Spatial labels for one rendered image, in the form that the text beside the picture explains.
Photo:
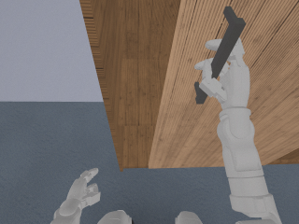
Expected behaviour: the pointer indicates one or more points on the wardrobe door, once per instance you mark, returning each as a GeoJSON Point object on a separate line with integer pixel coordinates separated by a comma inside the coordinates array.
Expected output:
{"type": "Point", "coordinates": [186, 132]}
{"type": "Point", "coordinates": [294, 155]}

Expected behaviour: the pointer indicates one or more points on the left robot hand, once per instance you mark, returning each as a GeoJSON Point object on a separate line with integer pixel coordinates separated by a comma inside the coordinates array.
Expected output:
{"type": "Point", "coordinates": [79, 190]}

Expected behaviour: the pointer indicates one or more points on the robot thigh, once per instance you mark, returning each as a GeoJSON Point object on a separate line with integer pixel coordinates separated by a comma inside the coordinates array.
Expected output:
{"type": "Point", "coordinates": [186, 217]}
{"type": "Point", "coordinates": [115, 217]}

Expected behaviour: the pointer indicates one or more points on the robot left forearm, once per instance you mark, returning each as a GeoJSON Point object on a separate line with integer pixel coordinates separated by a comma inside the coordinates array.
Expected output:
{"type": "Point", "coordinates": [68, 213]}

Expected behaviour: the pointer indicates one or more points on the right robot hand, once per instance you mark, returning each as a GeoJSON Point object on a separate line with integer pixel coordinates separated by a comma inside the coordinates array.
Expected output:
{"type": "Point", "coordinates": [235, 80]}

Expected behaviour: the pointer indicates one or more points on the left robot thigh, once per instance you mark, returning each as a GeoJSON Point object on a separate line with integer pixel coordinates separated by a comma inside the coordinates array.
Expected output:
{"type": "Point", "coordinates": [115, 217]}

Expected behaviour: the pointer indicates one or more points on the right robot thigh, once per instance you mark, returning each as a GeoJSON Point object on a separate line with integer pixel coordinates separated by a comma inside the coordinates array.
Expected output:
{"type": "Point", "coordinates": [186, 217]}

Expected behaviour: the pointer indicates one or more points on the robot right forearm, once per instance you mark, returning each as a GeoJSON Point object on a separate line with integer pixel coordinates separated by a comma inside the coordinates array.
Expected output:
{"type": "Point", "coordinates": [249, 193]}

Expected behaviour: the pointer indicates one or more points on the handle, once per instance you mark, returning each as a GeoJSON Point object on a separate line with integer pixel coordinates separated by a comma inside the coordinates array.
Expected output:
{"type": "Point", "coordinates": [233, 32]}

